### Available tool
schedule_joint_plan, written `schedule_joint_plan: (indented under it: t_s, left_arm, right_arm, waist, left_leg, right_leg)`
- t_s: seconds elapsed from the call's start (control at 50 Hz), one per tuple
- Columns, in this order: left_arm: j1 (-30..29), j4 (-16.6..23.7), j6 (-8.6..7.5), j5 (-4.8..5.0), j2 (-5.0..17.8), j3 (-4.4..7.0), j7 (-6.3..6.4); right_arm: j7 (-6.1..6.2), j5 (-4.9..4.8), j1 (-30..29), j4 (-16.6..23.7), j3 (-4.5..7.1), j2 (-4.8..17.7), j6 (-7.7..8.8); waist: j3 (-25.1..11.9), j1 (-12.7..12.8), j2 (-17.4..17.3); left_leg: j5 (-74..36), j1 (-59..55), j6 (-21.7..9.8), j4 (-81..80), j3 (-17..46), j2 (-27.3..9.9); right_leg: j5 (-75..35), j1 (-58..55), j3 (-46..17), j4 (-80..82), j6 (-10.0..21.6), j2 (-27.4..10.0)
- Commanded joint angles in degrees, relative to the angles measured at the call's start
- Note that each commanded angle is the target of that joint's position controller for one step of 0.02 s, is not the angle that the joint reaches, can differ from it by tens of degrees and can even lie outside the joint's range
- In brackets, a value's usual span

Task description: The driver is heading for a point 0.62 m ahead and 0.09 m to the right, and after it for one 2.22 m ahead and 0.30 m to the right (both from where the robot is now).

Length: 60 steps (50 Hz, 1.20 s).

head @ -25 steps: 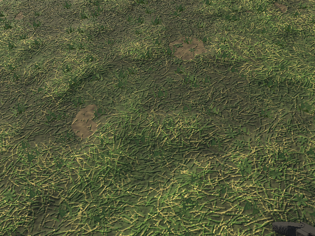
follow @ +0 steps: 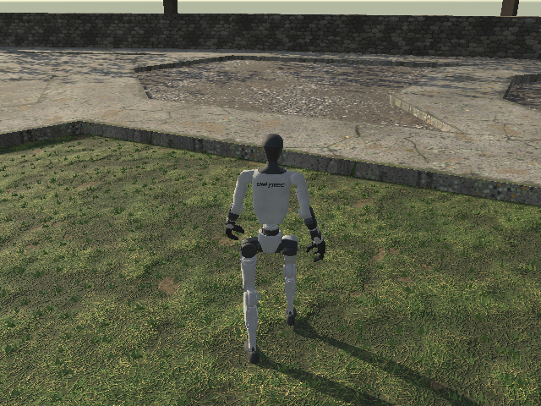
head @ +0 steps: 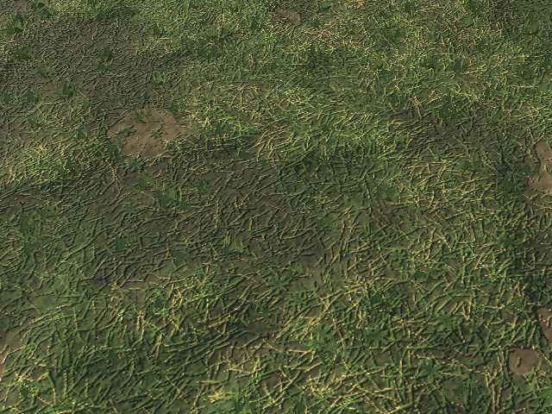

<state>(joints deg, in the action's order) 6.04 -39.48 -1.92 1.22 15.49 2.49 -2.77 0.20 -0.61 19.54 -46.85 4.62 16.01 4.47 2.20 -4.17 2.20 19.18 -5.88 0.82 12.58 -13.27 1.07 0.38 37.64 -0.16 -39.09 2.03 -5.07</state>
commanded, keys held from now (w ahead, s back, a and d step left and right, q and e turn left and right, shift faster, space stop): w+e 0.42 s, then w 0.24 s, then no key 0.34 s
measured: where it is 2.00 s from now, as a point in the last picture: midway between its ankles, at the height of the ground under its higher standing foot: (317, 376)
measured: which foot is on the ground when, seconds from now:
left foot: down 0.00-0.10, up 0.12-0.56, down 0.58-1.00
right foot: up 0.00-0.06, down 0.08-0.60, up 0.62-1.00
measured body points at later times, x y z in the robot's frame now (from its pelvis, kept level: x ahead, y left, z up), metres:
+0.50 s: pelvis +0.28 -0.04 +0.01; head +0.31 -0.07 +0.46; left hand +0.41 +0.23 -0.09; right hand +0.43 -0.33 -0.07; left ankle +0.50 +0.07 -0.69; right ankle +0.19 -0.11 -0.73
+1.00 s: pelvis +0.51 -0.08 +0.01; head +0.54 -0.09 +0.46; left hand +0.78 +0.07 -0.08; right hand +0.45 -0.35 -0.12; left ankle +0.49 +0.04 -0.73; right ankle +0.57 -0.23 -0.72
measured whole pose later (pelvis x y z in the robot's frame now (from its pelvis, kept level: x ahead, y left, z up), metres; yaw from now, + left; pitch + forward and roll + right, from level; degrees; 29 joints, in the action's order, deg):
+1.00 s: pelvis +0.51 -0.08 +0.01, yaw -20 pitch +1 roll +2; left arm 6.0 -39.1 -2.0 -0.4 14.4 1.9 -0.1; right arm -0.2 -0.7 16.2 -50.2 2.0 15.2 2.7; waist 2.2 -4.0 2.1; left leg 15.5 5.9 -1.7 20.4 -0.9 3.3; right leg 2.8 26.0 -2.8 -30.7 -0.2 -1.4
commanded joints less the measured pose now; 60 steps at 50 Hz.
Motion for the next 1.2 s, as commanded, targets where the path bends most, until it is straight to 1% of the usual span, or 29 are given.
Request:
schedule_joint_plan:
  t_s: [0.02, 0.06, 0.08, 0.1, 0.12, 0.14, 0.16, 0.18, 0.2, 0.26, 0.32, 0.48, 0.54, 0.58, 0.6, 0.62, 0.64, 0.68, 0.7, 0.76, 0.82, 0.94, 1.0, 1.04, 1.06, 1.08, 1.1, 1.16, 1.2]
  left_arm:
    - [-3.4, 6.1, -0.42, -0.08, 5.0, 1.5, -0.84]
    - [6.5, 4.6, 0.11, 0.06, 8.4, 3.6, -0.58]
    - [16.0, 2.2, 0.53, 0.19, 11.9, 5.59, 0.29]
    - [19.6, 1.5, 0.75, 0.47, 18.9, 7.22, 1.42]
    - [18.8, 4.0, -0.26, 0.37, 18.7, 6.41, 1.02]
    - [17.9, 3.8, -1.09, -0.18, 14.0, 5.05, 0.59]
    - [15.4, 3.5, -1.64, -0.3, 12.4, 4.54, 0.61]
    - [11.4, 4.0, -1.78, -0.14, 10.6, 3.95, 0.76]
    - [8.5, 4.9, -1.82, -0.61, 9.0, 3.39, 1.0]
    - [6.9, 5.5, -2.12, -0.96, 8.8, 3.26, 1.73]
    - [9.5, 4.2, -2.11, -0.58, 10.2, 3.62, 2.84]
    - [15.2, 0.8, -1.04, 0.11, 9.8, 3.5, 3.77]
    - [15.1, -0.1, -0.63, -0.25, 9.6, 3.54, 3.78]
    - [14.2, 0.2, -0.49, -0.55, 7.2, 2.65, 3.49]
    - [16.2, 1.1, -0.63, -1.57, 4.5, 1.49, 3.51]
    - [23.3, 1.5, -1.25, 0.43, 2.3, 0.8, 3.57]
    - [20.7, 0.5, -1.53, 1.01, 7.8, 1.64, 3.72]
    - [10.0, 2.3, -1.71, 0.08, 9.2, 2.08, 3.71]
    - [8.1, 3.0, -1.93, -0.9, 8.4, 2.2, 3.61]
    - [10.6, 2.2, -1.42, -1.18, 4.9, 1.69, 3.42]
    - [8.4, 2.7, -0.8, -1.51, 2.3, 0.6, 3.61]
    - [1.3, 3.6, -0.56, -1.33, 3.7, 0.92, 2.89]
    - [3.3, 2.8, -0.92, -2.0, 4.8, 1.63, 2.75]
    - [5.7, 3.2, -0.76, -3.15, 10.4, 2.71, 3.72]
    - [6.0, 2.5, 0.02, -3.18, 6.4, 1.66, 3.88]
    - [5.6, 2.3, 0.53, -2.38, 2.7, 0.6, 3.53]
    - [4.1, 1.7, 0.77, -2.11, 2.3, 0.28, 3.16]
    - [-3.7, 2.2, 1.15, -2.13, 5.2, 0.89, 2.78]
    - [-3.1, 1.4, 1.33, -1.98, 4.7, 0.99, 2.84]
  right_arm:
    - [0.55, -0.77, -2.2, 3.0, 2.84, 11.5, -0.49]
    - [0.88, -1.13, -3.2, 3.3, 3.05, 12.7, -1.59]
    - [1.15, -1.01, -2.9, 3.6, 2.4, 11.5, -1.61]
    - [0.83, 1.35, 2.0, 6.3, 0.21, 4.9, -0.86]
    - [0.09, 1.03, 1.6, 7.6, -1.14, 3.4, 1.3]
    - [-0.57, -1.42, -6.1, 8.9, 0.22, 8.7, 2.62]
    - [-0.62, -1.99, -8.7, 10.0, -0.06, 8.3, 3.33]
    - [-0.09, -0.68, -8.8, 9.3, -0.1, 7.9, 3.52]
    - [0.21, 0.45, -8.0, 8.9, 0.34, 8.4, 3.15]
    - [0.14, 1.43, -6.3, 8.1, 0.27, 7.0, 1.32]
    - [0.38, 1.66, -11.5, 9.6, -0.38, 5.4, 0.59]
    - [-1.73, 0.31, -22.6, 11.8, -0.9, 5.5, 2.34]
    - [-2.08, 0.3, -19.8, 11.3, -0.18, 6.9, 2.97]
    - [-1.51, 1.04, -10.1, 9.0, 1.19, 9.3, 3.5]
    - [-1.24, 1.72, -1.6, 8.2, 1.96, 12.7, 3.55]
    - [-1.93, 1.49, 3.5, 5.2, 3.11, 16.0, 2.81]
    - [-2.3, -0.28, 2.8, 5.5, 1.72, 10.3, 2.71]
    - [-1.94, 0.57, -3.5, 6.5, 0.3, 6.8, 1.98]
    - [-1.83, 1.03, -5.8, 6.5, -0.13, 5.9, 1.8]
    - [-1.64, 1.33, -6.7, 5.1, -1.0, 4.5, 2.13]
    - [-0.89, 0.82, -7.2, 3.3, -0.42, 7.4, 1.36]
    - [-0.17, 0.12, -4.6, 0.2, -0.51, 8.5, -0.92]
    - [-0.04, -0.66, -6.1, -0.6, -0.87, 7.8, -1.49]
    - [-0.36, 1.95, -0.3, -0.9, -2.16, 4.5, -0.47]
    - [-0.28, 1.66, 3.8, -2.4, -3.22, 1.5, -0.67]
    - [-0.13, 1.27, 1.1, -2.3, -3.02, 3.3, -1.61]
    - [0.13, 0.89, -1.4, -1.6, -2.65, 4.3, -2.65]
    - [1.12, 1.48, -1.0, -3.0, -2.51, 3.9, -5.38]
    - [1.09, 2.11, -2.2, -3.2, -2.6, 5.1, -5.83]
  waist:
    - [2.1, 2.5, -5.5]
    - [-4.6, 8.5, -6.5]
    - [-9.6, 13.2, -4.8]
    - [-15.1, 10.1, 9.9]
    - [-25.2, 8.9, 10.7]
    - [-20.1, 11.7, 3.7]
    - [-12.6, 10.0, 2.1]
    - [-8.0, 7.3, -2.0]
    - [-6.1, 5.0, -1.2]
    - [-5.3, 2.9, 0.2]
    - [-3.1, 4.4, 0.2]
    - [-1.5, 9.0, 3.1]
    - [-1.2, 7.2, 5.2]
    - [-7.0, 2.2, 4.1]
    - [-15.7, -0.2, -3.6]
    - [-19.6, 2.2, -22.5]
    - [-14.5, 0.5, -14.9]
    - [-3.5, 0.6, -5.4]
    - [-1.3, 1.9, -4.5]
    - [-4.2, 4.8, -7.6]
    - [-6.2, 4.8, -8.0]
    - [-6.3, 2.2, -8.0]
    - [-6.0, 4.6, -6.7]
    - [-12.0, 2.5, 2.6]
    - [-16.8, 2.0, 8.7]
    - [-15.6, 3.4, 7.9]
    - [-13.1, 3.3, 6.9]
    - [-8.4, -0.2, 5.1]
    - [-5.3, 1.1, 3.4]
  left_leg:
    - [-43.3, 0.7, -7.9, 2.9, 2.7, -17.8]
    - [-58.1, 1.7, -6.1, 18.9, 0.7, -16.0]
    - [-52.8, 9.9, -3.9, 32.9, -0.3, -13.6]
    - [-11.6, 33.4, -0.1, 55.4, 0.5, -6.5]
    - [16.3, 45.4, 1.0, 67.5, 14.6, 2.2]
    - [11.9, 51.2, -0.4, 68.8, 19.6, -1.1]
    - [6.8, 52.2, -1.6, 64.9, 18.7, -3.4]
    - [2.9, 49.4, -1.6, 59.8, 18.4, -5.9]
    - [0.2, 45.0, -1.3, 55.7, 18.6, -7.5]
    - [-3.5, 39.8, 0.9, 50.5, 17.5, -7.7]
    - [-11.4, 41.4, 3.2, 40.6, 16.8, -6.4]
    - [-24.0, 35.3, 2.2, 17.6, 17.6, -2.4]
    - [-17.1, 32.0, -0.7, 15.4, 16.7, -2.1]
    - [-16.7, 17.1, -4.5, 12.9, 16.6, -3.2]
    - [-16.5, 1.4, -9.0, 14.8, 27.6, -12.9]
    - [-0.7, -12.6, -17.6, 6.7, 54.1, -22.5]
    - [11.9, -10.6, -16.5, 3.4, 57.8, -22.7]
    - [-1.3, 2.5, -13.4, 2.5, 42.2, -18.4]
    - [-15.2, 7.3, -13.5, 2.4, 37.3, -16.6]
    - [-45.9, 11.7, -13.0, 3.4, 25.8, -13.1]
    - [-54.0, 13.1, -13.3, 3.3, 20.0, -12.0]
    - [-44.4, 12.2, -11.5, 4.9, 18.3, -11.9]
    - [-36.3, 12.9, -9.0, 10.5, 19.4, -10.8]
    - [-16.8, 21.1, -3.5, 19.9, 16.3, -4.3]
    - [1.7, 24.9, -0.6, 25.0, 15.0, -2.3]
    - [11.4, 25.9, 0.8, 26.9, 15.9, -2.7]
    - [12.6, 27.2, 1.4, 27.0, 16.2, -3.1]
    - [-1.8, 18.1, 1.8, 16.4, 15.7, -3.9]
    - [-7.1, 16.0, 0.7, 11.7, 16.0, -4.4]
  right_leg:
    - [5.7, -2.5, 3.5, 2.1, 3.0, 2.3]
    - [9.5, -16.7, 6.9, 3.4, 5.8, 7.5]
    - [7.1, -32.2, 5.0, 5.8, 8.0, 9.0]
    - [9.0, -53.3, -20.2, 7.3, 15.9, -5.1]
    - [20.6, -61.5, -49.1, 19.2, 24.0, -14.2]
    - [21.6, -58.4, -44.0, 22.9, 19.7, -13.2]
    - [18.4, -50.5, -36.4, 23.0, 17.4, -11.2]
    - [12.1, -41.8, -29.7, 22.8, 15.5, -8.6]
    - [6.2, -35.1, -25.2, 23.5, 14.6, -6.6]
    - [-2.7, -27.1, -19.9, 26.0, 15.0, -4.0]
    - [-4.0, -24.5, -16.2, 26.5, 14.0, -2.0]
    - [6.9, -28.2, -19.2, 21.7, 10.4, -2.6]
    - [2.0, -32.2, -22.1, 17.7, 9.2, -4.7]
    - [-7.2, -30.9, -19.1, 6.0, 6.6, -0.3]
    - [3.4, -22.4, -14.8, -10.4, 4.2, 3.9]
    - [30.7, -2.5, -9.1, -27.4, 0.2, 11.8]
    - [31.5, 4.9, -12.3, -33.7, -0.1, 8.5]
    - [22.8, 5.2, -8.8, -33.2, -0.4, 4.6]
    - [20.6, 3.4, -7.7, -30.1, -1.1, 3.0]
    - [20.3, -4.3, -4.8, -21.8, -3.3, 1.8]
    - [14.5, -8.2, -2.6, -10.4, -4.6, 2.1]
    - [2.7, -15.4, -2.0, 4.5, -3.2, 3.9]
    - [-2.7, -22.7, -1.3, 14.6, -0.2, 4.9]
    - [-37.9, -39.4, -11.3, 11.2, 5.6, -6.2]
    - [-39.5, -43.5, -17.0, 10.4, 12.7, -12.2]
    - [-31.7, -40.7, -19.8, 12.6, 14.1, -12.4]
    - [-22.2, -37.8, -19.9, 14.5, 13.0, -11.1]
    - [-2.9, -24.2, -14.6, 17.8, 7.2, -6.1]
    - [14.5, -20.0, -9.5, 18.4, 2.5, -0.8]
Keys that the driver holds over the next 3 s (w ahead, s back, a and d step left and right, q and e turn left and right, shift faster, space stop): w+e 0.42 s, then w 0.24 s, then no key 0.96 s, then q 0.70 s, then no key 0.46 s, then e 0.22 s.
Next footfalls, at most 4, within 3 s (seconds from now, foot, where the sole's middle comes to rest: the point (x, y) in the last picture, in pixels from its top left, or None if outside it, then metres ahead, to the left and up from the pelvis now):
0.08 right None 0.23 -0.11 -0.77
0.58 left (261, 369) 0.57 0.04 -0.77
1.02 right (371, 349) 0.60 -0.24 -0.77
2.60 right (349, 348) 0.61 -0.19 -0.77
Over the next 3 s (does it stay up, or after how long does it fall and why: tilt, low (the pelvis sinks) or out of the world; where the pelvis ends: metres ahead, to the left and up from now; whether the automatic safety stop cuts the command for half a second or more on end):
stays up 0.56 -0.05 0.00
